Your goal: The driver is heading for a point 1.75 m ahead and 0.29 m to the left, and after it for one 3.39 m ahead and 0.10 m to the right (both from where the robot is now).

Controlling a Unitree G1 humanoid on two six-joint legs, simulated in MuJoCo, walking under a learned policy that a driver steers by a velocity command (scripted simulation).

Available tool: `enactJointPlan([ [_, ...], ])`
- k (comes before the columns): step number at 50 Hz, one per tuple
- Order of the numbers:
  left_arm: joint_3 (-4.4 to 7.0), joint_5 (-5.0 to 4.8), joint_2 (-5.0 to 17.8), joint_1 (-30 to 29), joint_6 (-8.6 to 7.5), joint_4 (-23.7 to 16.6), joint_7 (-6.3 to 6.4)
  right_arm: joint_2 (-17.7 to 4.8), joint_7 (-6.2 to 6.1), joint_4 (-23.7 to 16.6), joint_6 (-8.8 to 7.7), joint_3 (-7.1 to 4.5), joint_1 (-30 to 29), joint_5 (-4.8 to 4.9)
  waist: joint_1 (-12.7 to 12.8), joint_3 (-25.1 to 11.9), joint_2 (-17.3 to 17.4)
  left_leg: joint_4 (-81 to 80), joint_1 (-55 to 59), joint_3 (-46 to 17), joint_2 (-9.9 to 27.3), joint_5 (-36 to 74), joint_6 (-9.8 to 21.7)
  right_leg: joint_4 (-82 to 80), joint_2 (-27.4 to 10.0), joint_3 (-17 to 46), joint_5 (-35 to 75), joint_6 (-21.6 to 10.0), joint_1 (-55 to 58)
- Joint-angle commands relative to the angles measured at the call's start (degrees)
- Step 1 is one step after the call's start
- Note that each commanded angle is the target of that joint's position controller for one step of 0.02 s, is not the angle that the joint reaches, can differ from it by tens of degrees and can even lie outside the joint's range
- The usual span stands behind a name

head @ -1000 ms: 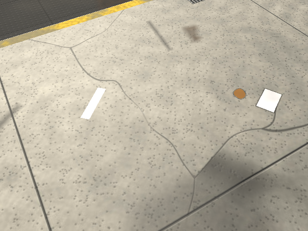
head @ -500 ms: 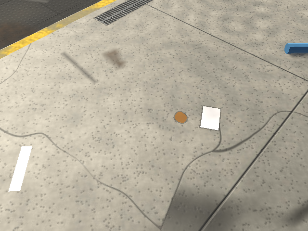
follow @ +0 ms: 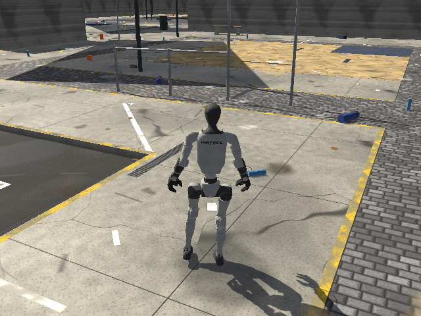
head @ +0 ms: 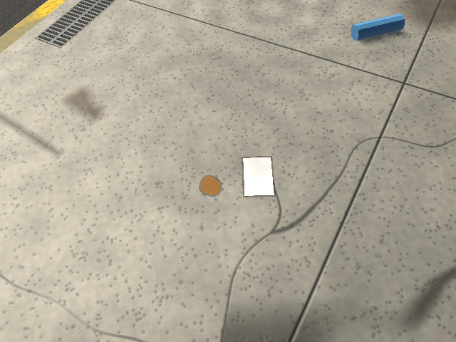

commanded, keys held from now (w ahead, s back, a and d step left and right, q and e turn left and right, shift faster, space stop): no key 0.04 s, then q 0.80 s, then e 0.16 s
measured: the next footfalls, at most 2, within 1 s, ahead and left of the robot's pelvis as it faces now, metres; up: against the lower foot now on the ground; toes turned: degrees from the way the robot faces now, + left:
left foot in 0.16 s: +0.13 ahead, +0.16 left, +0.00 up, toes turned -5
left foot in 0.78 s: +0.08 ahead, +0.20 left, +0.00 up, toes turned +17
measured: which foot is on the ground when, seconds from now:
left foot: up 0.00-0.14, down 0.16-0.50, up 0.52-0.76, down 0.78-1.00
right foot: down 0.00-0.78, up 0.80-1.00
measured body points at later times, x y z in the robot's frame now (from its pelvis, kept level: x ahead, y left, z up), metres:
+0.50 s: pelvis +0.06 +0.04 -0.01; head +0.09 +0.04 +0.44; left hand +0.17 +0.34 -0.11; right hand +0.25 -0.22 -0.10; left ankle +0.09 +0.17 -0.74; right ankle +0.07 -0.07 -0.74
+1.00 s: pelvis +0.05 +0.11 +0.00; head +0.08 +0.14 +0.45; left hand +0.09 +0.42 -0.12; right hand +0.29 -0.09 -0.08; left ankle +0.04 +0.19 -0.74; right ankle +0.09 -0.05 -0.67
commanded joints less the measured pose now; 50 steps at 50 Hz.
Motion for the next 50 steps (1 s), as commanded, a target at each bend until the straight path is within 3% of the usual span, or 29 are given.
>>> enactJointPlan([
  [1, 2.54, -0.22, 9.3, -3.0, 0.17, -4.7, 1.25, -4.2, -0.01, -2.0, 0.39, -1.14, 4.1, 0.35, -2.1, -12.1, -7.1, -5.0, 6.7, 0.3, -1.2, 4.7, -0.6, -6.8, -13.3, 14.4, 4.0, -8.9, 5.1],
  [4, 1.64, 0.50, 7.3, -2.7, 0.56, -4.1, 1.12, -3.9, 0.56, -2.1, 0.14, -0.85, 3.4, 0.61, -0.9, -11.5, -8.9, -10.5, 10.4, 1.1, -0.5, 4.9, -0.1, -5.4, -13.9, 14.6, 1.5, -8.4, 5.2],
  [6, 0.34, 0.93, 4.7, -2.2, 0.45, -3.0, 0.60, -3.1, 1.18, -2.1, -0.44, -0.51, 3.5, 0.49, -0.7, -11.8, -8.9, -16.1, 15.3, 1.9, 0.1, 4.7, 1.1, -2.7, -14.7, 14.5, 4.9, -7.9, 5.7],
  [8, -1.44, 1.11, 0.8, -0.2, -0.05, -0.9, 0.09, -1.2, 2.05, -1.5, -1.18, 0.18, 4.8, -0.30, -2.2, -10.7, -7.1, -31.4, 24.6, 2.1, 0.6, 16.1, 3.5, -0.4, -12.1, 11.6, 2.0, -3.8, 3.9],
  [9, -1.72, 2.21, 0.1, 3.1, -0.56, 0.0, 0.04, -4.9, 1.97, -2.4, -1.32, -0.29, 3.5, -1.16, 0.5, -9.9, -1.6, -33.1, 26.8, -5.2, 6.4, 26.3, 6.0, 4.0, -8.1, 8.2, -5.0, -0.2, 3.1],
  [10, -1.23, 2.36, 1.0, 8.5, -1.01, 0.9, -0.10, -7.0, 1.76, -3.2, -1.18, -0.35, -0.9, -1.69, 6.2, -8.9, 7.4, -32.2, 23.6, -9.4, 10.2, 29.2, 11.3, 4.3, -3.8, 3.0, -13.8, 2.6, 4.3],
  [11, -0.97, 2.77, 3.2, 5.4, -1.04, 0.9, 0.15, -4.5, 1.95, -3.2, -0.95, -0.14, -1.9, -1.02, 4.2, -8.1, 8.5, -34.0, 17.6, -10.5, 9.3, 17.5, 13.0, 2.2, -4.9, 1.9, -11.0, 4.4, 9.4],
  [12, -0.20, 2.17, 5.5, 1.1, -0.78, 0.6, 0.38, -4.7, 2.28, -3.1, -0.87, -0.28, -0.8, -0.38, 1.6, -6.0, 7.1, -34.5, 16.2, -9.2, 6.4, 10.9, 11.2, 2.7, -4.4, 1.4, -9.1, 4.5, 10.0],
  [15, 0.25, 1.53, 5.1, -1.4, 0.32, -0.1, 1.16, -7.9, 2.23, -3.1, -1.03, -1.25, 1.1, 0.89, 0.3, -4.4, 8.4, -34.1, 16.1, -11.2, 5.7, 11.1, 10.4, 4.2, -4.3, 0.0, -7.2, 3.7, 9.2],
  [20, 0.95, 0.77, 3.1, -0.7, -0.48, 0.3, 1.32, -7.5, 0.96, -5.0, 0.60, -2.02, 2.7, 1.73, -1.1, -7.9, 6.0, -29.6, 19.4, -14.9, 5.1, 20.0, 12.9, 5.6, -4.0, -2.2, -6.3, 3.7, 8.4],
  [23, 1.89, 0.61, 3.9, 0.2, -0.57, 0.6, 1.13, -6.8, 0.83, -7.0, 1.57, -2.26, 1.8, 2.00, -1.3, -8.6, 1.0, -25.2, 15.6, -12.5, 1.5, 17.9, 11.0, 2.4, -7.0, -0.1, -2.8, 1.8, 11.7],
  [24, 2.32, 0.70, 4.9, 0.6, -0.48, 0.6, 1.18, -6.3, 0.95, -7.6, 1.76, -2.19, 1.7, 2.07, -1.4, -8.3, -2.7, -21.8, 12.6, -9.5, -0.9, 14.5, 9.3, -0.1, -10.0, 2.7, -0.6, -0.1, 13.5],
  [26, 2.87, 1.21, 7.1, 1.0, -0.57, 0.4, 1.50, -4.9, 1.49, -8.0, 2.02, -2.01, 3.4, 1.63, -1.6, -7.9, -12.1, -9.2, 4.6, -0.6, -5.5, -2.9, 5.3, -4.9, -23.4, 14.1, 11.8, -8.2, 17.7],
  [27, 2.54, 1.33, 6.6, 0.7, -0.93, -0.5, 1.89, -6.5, 1.77, -8.2, 2.06, -2.69, 2.7, 1.42, -0.5, -8.1, -12.3, 2.7, 1.5, 0.7, -3.9, -15.0, 3.9, -5.7, -29.3, 18.0, 19.6, -12.6, 18.0],
  [28, 2.23, 1.25, 6.3, 0.2, -1.24, -1.0, 2.20, -7.7, 1.96, -8.2, 2.28, -3.46, 2.5, 1.65, -0.6, -7.5, -7.8, 10.6, -0.2, 0.1, -2.5, -16.6, 2.9, -5.4, -30.3, 17.0, 23.3, -13.8, 17.4],
  [29, 2.19, 0.73, 6.4, -1.9, -1.36, -1.3, 2.37, -6.7, 2.03, -7.9, 2.74, -3.39, 3.1, 2.05, -1.8, -6.5, -5.2, 10.7, -0.7, -0.2, -0.9, -14.4, 2.4, -5.0, -28.0, 12.7, 22.1, -11.7, 17.0],
  [30, 2.44, 0.23, 7.2, -3.0, -1.32, -1.1, 2.36, -5.0, 2.10, -8.0, 3.10, -2.77, 2.7, 2.16, -1.7, -5.4, -5.4, 7.3, -1.1, 0.8, 0.2, -11.1, 1.9, -5.0, -25.4, 8.6, 20.9, -9.5, 17.2],
  [32, 2.86, 0.22, 8.5, -3.0, -0.51, -0.6, 2.36, -3.0, 2.59, -8.7, 3.28, -1.88, 1.4, 2.25, -0.5, -5.6, -7.7, 1.0, 2.7, 4.4, 0.4, -7.1, 1.1, -4.5, -21.9, 2.0, 22.1, -7.8, 16.8],
  [35, 3.31, -0.20, 9.4, -2.3, 0.47, -0.1, 2.00, -3.8, 3.77, -10.0, 3.31, -2.05, 1.4, 2.64, 0.3, -8.2, -10.7, -10.3, 11.0, 8.2, -0.8, -3.7, 1.8, -2.8, -21.4, -2.8, 22.0, -6.7, 16.5],
  [37, 3.30, -1.39, 9.7, -2.8, 0.35, 0.2, 1.66, -4.6, 3.99, -9.5, 3.62, -2.76, 4.5, 2.34, -1.5, -9.0, -10.0, -20.7, 17.0, 10.8, -2.5, 3.9, 3.5, 0.8, -21.7, -4.7, 17.9, -4.7, 15.5],
  [38, 3.02, -1.81, 8.6, -1.8, -0.02, 0.8, 1.44, -5.3, 3.61, -8.7, 3.77, -3.34, 6.9, 1.97, -2.4, -9.4, -8.6, -26.4, 22.3, 10.8, -4.0, 8.7, 5.2, 4.7, -20.4, -6.7, 13.0, -2.3, 12.8],
  [39, 2.54, -0.87, 6.4, 1.5, -0.45, 2.0, 1.00, -8.4, 2.87, -8.8, 3.70, -4.45, 8.9, 1.75, -2.4, -9.6, -0.8, -30.9, 30.5, 3.7, -0.9, 21.8, 7.8, 14.1, -17.0, -11.2, 2.2, 2.3, 5.2],
  [40, 1.03, 2.71, 2.6, 1.0, -0.61, -0.7, 0.65, -16.6, 1.88, -10.9, 3.40, -5.90, 9.9, 0.97, -1.0, -9.6, 18.1, -31.1, 39.0, -21.2, 16.4, 47.4, 17.3, 32.7, -8.7, -13.2, -31.9, 8.7, -13.3],
  [41, 1.56, 1.72, 5.1, -5.5, -0.93, -2.3, 1.08, -14.5, 2.77, -11.3, 1.96, -5.04, 12.0, -1.17, -6.3, -14.8, 12.4, -33.5, 35.5, -27.7, 20.8, 45.1, 26.3, 42.5, -5.7, -2.5, -35.7, 9.0, -16.1],
  [42, 2.00, 0.12, 6.5, -6.8, -0.67, -2.2, 1.38, -13.0, 3.12, -10.9, 0.79, -4.50, 10.1, -1.21, -5.2, -11.8, 7.4, -34.3, 33.6, -22.9, 18.0, 39.2, 24.9, 45.5, -6.9, -0.7, -31.5, 8.4, -17.2],
  [44, 2.27, 0.12, 6.8, -4.1, 0.14, 0.7, 2.18, -7.7, 2.27, -10.6, 0.41, -2.90, 4.3, 0.75, -2.2, -9.7, 3.5, -33.7, 30.7, -14.3, 13.0, 31.3, 18.9, 42.4, -9.5, -0.7, -22.5, 8.2, -16.0],
  [45, 2.29, 0.29, 6.7, -2.8, 0.48, 1.6, 2.24, -6.3, 1.86, -10.5, 0.55, -2.11, 2.5, 0.95, -1.1, -9.8, 4.1, -33.9, 27.9, -11.1, 11.3, 32.7, 17.9, 41.4, -9.5, -1.3, -19.3, 8.7, -12.2],
  [48, 1.12, -0.42, 3.3, 0.0, 0.82, 3.8, 1.52, -1.5, 1.32, -9.0, 0.15, -0.14, 1.4, -0.37, 0.1, -11.1, 5.2, -35.3, 25.6, -4.5, 8.3, 30.3, 16.7, 32.8, -9.8, -2.1, -13.4, 9.7, -3.7],
  [50, 0.07, -0.34, 1.6, -1.7, 0.85, 3.9, 1.08, -1.1, 1.19, -7.6, -0.02, 0.04, 1.7, -0.76, -1.3, -9.5, 5.9, -36.5, 24.8, -2.8, 7.6, 23.4, 16.1, 22.4, -10.5, -2.3, -12.4, 9.8, 0.7],
])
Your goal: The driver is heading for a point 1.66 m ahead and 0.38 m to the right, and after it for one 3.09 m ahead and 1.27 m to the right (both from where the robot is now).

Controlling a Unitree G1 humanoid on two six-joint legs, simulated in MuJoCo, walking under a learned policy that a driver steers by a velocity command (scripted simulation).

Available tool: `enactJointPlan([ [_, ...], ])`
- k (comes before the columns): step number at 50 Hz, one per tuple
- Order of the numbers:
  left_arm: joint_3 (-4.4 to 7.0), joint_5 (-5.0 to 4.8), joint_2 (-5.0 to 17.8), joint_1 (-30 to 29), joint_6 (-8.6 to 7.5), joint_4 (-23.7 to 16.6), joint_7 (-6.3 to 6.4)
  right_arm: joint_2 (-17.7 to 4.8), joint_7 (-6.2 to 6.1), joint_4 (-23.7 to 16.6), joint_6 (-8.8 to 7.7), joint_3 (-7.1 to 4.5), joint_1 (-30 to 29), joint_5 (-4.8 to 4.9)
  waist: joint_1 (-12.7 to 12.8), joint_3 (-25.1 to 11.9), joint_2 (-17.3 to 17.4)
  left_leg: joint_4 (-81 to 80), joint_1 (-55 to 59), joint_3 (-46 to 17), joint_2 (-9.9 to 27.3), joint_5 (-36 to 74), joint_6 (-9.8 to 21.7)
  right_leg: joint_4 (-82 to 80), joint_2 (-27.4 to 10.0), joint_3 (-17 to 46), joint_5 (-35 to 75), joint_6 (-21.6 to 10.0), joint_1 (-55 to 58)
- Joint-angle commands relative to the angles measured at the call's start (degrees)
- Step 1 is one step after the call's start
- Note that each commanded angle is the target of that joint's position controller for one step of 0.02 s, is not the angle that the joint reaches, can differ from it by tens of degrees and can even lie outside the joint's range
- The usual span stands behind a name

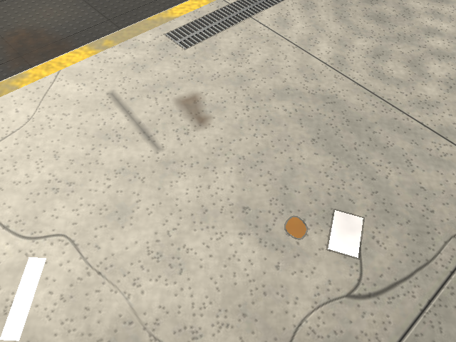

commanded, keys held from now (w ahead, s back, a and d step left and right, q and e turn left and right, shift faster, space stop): e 0.52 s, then w+e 0.16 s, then w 0.12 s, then w+q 0.14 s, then q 0.06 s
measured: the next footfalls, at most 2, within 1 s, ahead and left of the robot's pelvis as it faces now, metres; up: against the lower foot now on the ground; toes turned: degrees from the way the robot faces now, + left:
right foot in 0.24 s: +0.01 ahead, -0.13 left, +0.00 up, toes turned -7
left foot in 0.60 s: +0.08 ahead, +0.11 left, +0.00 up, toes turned -23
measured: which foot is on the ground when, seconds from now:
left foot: down 0.00-0.26, up 0.28-0.58, down 0.60-1.00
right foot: up 0.00-0.22, down 0.24-0.60, up 0.62-1.00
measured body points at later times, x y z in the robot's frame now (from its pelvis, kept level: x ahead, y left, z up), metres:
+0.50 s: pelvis -0.01 -0.01 +0.00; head +0.03 -0.03 +0.45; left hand +0.18 +0.26 -0.10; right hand +0.11 -0.32 -0.09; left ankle +0.03 +0.13 -0.70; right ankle -0.03 -0.13 -0.74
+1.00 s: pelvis +0.08 -0.04 +0.00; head +0.11 -0.04 +0.45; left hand +0.37 +0.09 -0.09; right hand -0.04 -0.29 -0.12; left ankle +0.04 +0.12 -0.74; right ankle +0.12 -0.22 -0.72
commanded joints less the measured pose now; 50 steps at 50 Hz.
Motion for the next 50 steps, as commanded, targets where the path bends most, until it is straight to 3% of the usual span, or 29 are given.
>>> enactJointPlan([
  [1, -0.58, -0.12, 1.4, -0.4, -0.35, -2.5, -0.51, -6.0, -0.48, -2.1, -1.12, -1.29, -1.9, -0.74, -0.9, -7.1, 10.0, -8.6, 4.5, -8.1, 13.1, 13.1, 7.8, -11.5, -2.1, 1.3, 1.9, 0.2, 7.6],
  [3, -0.10, -0.44, 4.1, -1.2, -0.28, -3.0, -0.58, -8.6, -0.42, -1.1, -0.76, -2.05, -1.5, -0.82, -1.9, -4.7, 10.4, -9.3, 3.9, -10.2, 14.7, 7.3, 9.0, -14.4, -1.4, 0.2, -0.4, -0.3, 8.1],
  [5, 0.29, -0.80, 5.6, -1.1, -0.32, -3.3, -0.50, -10.2, -0.58, -0.5, -0.27, -2.64, -1.8, -0.20, -2.1, -2.7, 9.8, -9.1, 4.5, -12.2, 16.5, 5.3, 9.9, -15.4, -1.0, -0.1, -2.2, -1.0, 6.3],
  [9, 0.11, -0.79, 4.2, 1.4, -0.58, -2.8, -0.87, -10.4, -1.39, 0.0, 0.54, -3.16, -3.0, 0.80, -0.8, -3.7, 8.2, -5.6, 8.2, -11.9, 18.5, 16.1, 10.3, -18.6, -0.3, -1.8, -1.6, -2.8, 6.5],
  [11, 0.05, -0.60, 3.9, 3.4, -0.70, -2.4, -1.42, -10.3, -1.76, 0.4, 1.00, -3.48, -3.4, 1.40, 0.8, -5.0, 7.5, -2.6, 8.5, -8.7, 17.5, 19.9, 8.1, -26.2, 0.3, -2.5, 6.0, -4.6, 10.3],
  [12, 0.35, -0.28, 5.4, 3.5, -0.75, -2.7, -1.50, -9.9, -1.91, 0.8, 1.02, -3.66, -2.3, 1.62, 0.8, -5.1, 5.4, 0.3, 7.2, -6.0, 15.2, 16.1, 5.1, -30.5, -0.7, 0.1, 14.8, -6.5, 12.8],
  [13, 1.59, -0.03, 10.3, 4.4, -0.80, -2.8, -1.10, -8.3, -1.96, -0.6, 0.62, -3.48, -2.5, 0.42, -0.8, -6.4, -4.0, 9.0, 2.3, 0.5, 9.1, 9.7, 0.8, -31.6, -7.1, 10.0, 29.5, -10.3, 16.6],
  [14, 2.30, -0.51, 12.0, 4.2, -0.89, -3.1, -0.92, -6.7, -2.01, -2.4, 0.27, -3.17, -6.4, -0.52, 0.1, -4.9, -11.0, 15.7, -7.0, 5.9, 0.4, -2.3, -4.0, -34.4, -13.2, 21.0, 33.7, -17.8, 19.3],
  [15, 1.87, 0.55, 10.3, 6.4, -1.42, -3.4, -0.84, -6.4, -2.07, -3.4, 0.22, -3.09, -10.6, -0.32, 3.8, -5.1, -12.7, 26.1, -15.1, 1.9, -1.8, -21.6, -5.1, -38.0, -17.6, 27.4, 35.7, -23.2, 23.2],
  [16, 1.68, 1.20, 10.0, 6.5, -2.32, -3.3, -0.73, -7.2, -1.72, -3.2, 0.29, -3.62, -9.7, 0.47, 3.4, -5.9, -8.6, 35.1, -18.0, -1.9, -0.7, -25.0, -5.3, -38.2, -17.6, 26.5, 35.8, -23.9, 24.4],
  [17, 1.75, 0.65, 9.9, 4.2, -2.93, -3.8, -0.66, -7.0, -1.47, -2.3, 0.55, -3.87, -7.7, 1.02, 1.7, -5.8, -4.6, 37.7, -19.4, -3.2, 0.5, -22.7, -5.6, -36.7, -15.1, 22.8, 36.4, -21.7, 25.0],
  [18, 1.78, -0.38, 9.7, 1.7, -3.00, -4.2, -0.59, -7.5, -1.40, -1.9, 0.68, -4.06, -6.3, 1.00, 0.3, -5.0, -2.7, 35.4, -20.3, -3.6, 1.5, -19.2, -6.1, -35.9, -13.1, 19.9, 36.4, -19.3, 25.1],
  [20, 1.63, -1.14, 8.7, 0.4, -2.08, -4.6, -0.02, -6.4, -1.46, -1.7, 0.32, -3.78, -6.4, 0.82, 0.1, -6.0, -3.7, 29.4, -17.2, -2.2, 1.4, -14.8, -7.6, -35.1, -10.1, 17.3, 37.8, -17.3, 24.7],
  [23, 2.25, -0.90, 9.6, 0.9, -0.48, -5.1, 0.48, -5.3, -0.83, -1.9, -0.23, -3.28, -6.2, 1.49, 1.0, -7.7, -5.4, 20.3, -11.6, -1.6, 0.4, -11.9, -8.5, -33.7, -8.4, 17.2, 36.1, -16.8, 23.4],
  [26, 2.65, -0.98, 10.5, -0.2, 0.31, -6.1, 0.10, -6.5, -0.21, -1.9, -0.47, -3.61, -4.8, 1.89, 1.3, -7.6, -7.8, 12.2, -5.3, -1.1, -0.7, -9.6, -8.1, -33.7, -8.0, 20.4, 31.3, -16.4, 19.3],
  [29, 1.89, -1.79, 8.5, -2.0, 0.38, -6.8, -0.05, -7.2, 0.29, -0.6, -1.11, -4.45, 0.4, 2.16, -1.9, -7.6, -7.0, -3.0, 6.7, 0.7, -0.9, -0.8, -5.8, -33.3, -3.9, 22.3, 2.1, -13.3, 10.8],
  [30, 1.11, -1.22, 6.0, -0.8, 0.04, -6.7, -0.08, -9.1, -0.11, -0.1, -1.33, -5.09, 3.3, 1.91, -2.7, -8.0, -2.3, -5.0, 14.7, -4.6, 4.8, -3.6, -3.6, -27.8, -0.6, 19.8, -9.4, -10.6, 3.0],
  [31, -0.15, -0.50, 1.4, 0.3, -0.41, -7.3, -0.34, -13.3, -0.69, 0.1, -1.29, -5.79, 8.1, 0.76, -3.2, -8.6, 11.2, -10.8, 20.6, -21.9, 18.5, -18.5, 2.3, -10.1, 7.1, 9.4, -16.5, -6.6, -8.7],
  [32, 0.71, -1.26, 4.5, -1.8, -1.68, -10.3, -0.23, -16.9, 0.24, 0.2, -2.39, -6.25, 7.9, -1.53, -2.5, -3.0, 17.1, -18.1, 12.0, -39.6, 26.9, -30.3, 9.8, -0.4, 5.4, 9.8, -14.2, -6.2, -16.6],
  [33, 1.84, -1.33, 8.4, -2.6, -2.13, -9.7, -0.14, -13.5, 0.10, -0.7, -3.54, -5.37, 3.9, -0.98, -1.1, 1.2, 12.5, -19.0, 9.3, -36.4, 25.3, -34.1, 10.0, 4.9, 2.3, 10.3, -8.9, -6.2, -17.9],
  [34, 2.48, -0.96, 9.6, -1.0, -2.08, -8.2, -0.26, -10.8, -0.39, -0.8, -4.07, -4.64, 1.3, 0.28, 0.0, 2.8, 11.2, -18.8, 8.9, -29.3, 21.8, -30.6, 7.6, 6.4, 1.5, 9.3, -4.6, -5.5, -18.3],
  [36, 2.01, -0.29, 6.9, 0.5, -2.37, -6.5, -0.52, -9.1, -0.99, -0.2, -4.53, -3.94, 2.0, 1.07, -0.4, 1.6, 9.4, -19.0, 10.2, -20.5, 17.7, -21.9, 5.2, 8.1, 0.6, 7.7, 2.4, -4.1, -17.1],
  [38, 1.20, -0.69, 4.1, 0.0, -3.32, -6.3, -1.10, -8.2, -0.83, 1.5, -5.42, -3.63, 5.9, 0.62, -1.7, 1.3, 8.5, -19.9, 10.7, -15.2, 15.9, -15.6, 5.4, 7.9, 0.6, 6.7, 7.6, -3.8, -16.8],
  [40, 0.83, -0.82, 3.3, -1.7, -4.03, -7.0, -1.40, -8.1, -0.55, 2.5, -5.84, -3.66, 8.6, 0.85, -2.7, 1.4, 8.2, -20.3, 13.0, -12.5, 16.0, -11.4, 6.6, 3.8, 0.2, 6.2, 10.6, -3.3, -18.7],
  [43, -0.20, -0.01, 1.6, -5.7, -5.08, -8.7, -1.98, -9.5, -0.24, 3.5, -5.39, -3.79, 9.7, 1.85, -3.5, 1.4, 8.5, -20.8, 12.5, -10.3, 15.6, -4.3, 7.6, -7.9, -2.1, 1.3, 13.8, -2.2, -15.1],
  [45, -0.86, -0.41, 0.4, -8.6, -5.87, -9.4, -2.63, -11.0, -0.17, 4.0, -4.92, -4.09, 10.7, 2.20, -4.6, 1.9, 9.3, -20.2, 9.3, -8.2, 14.8, -0.8, 7.7, -15.8, -1.2, -0.4, 13.9, -1.6, -8.9],
  [48, -0.71, -0.98, 1.5, -9.7, -6.78, -9.8, -3.64, -12.3, 0.11, 5.2, -4.18, -4.28, 13.4, 2.52, -4.9, 2.3, 9.7, -17.3, 8.2, -9.1, 15.6, 2.2, 7.9, -23.0, 0.9, -1.5, 11.9, -2.1, -2.2],
  [50, 0.10, -0.98, 3.1, -6.3, -7.34, -9.3, -3.82, -12.6, -0.03, 5.6, -3.26, -4.32, 12.8, 2.74, -1.9, 0.6, 11.0, -12.9, 9.2, -10.8, 16.1, 10.6, 6.1, -28.7, 2.2, -1.0, 13.6, -3.6, 4.6],
])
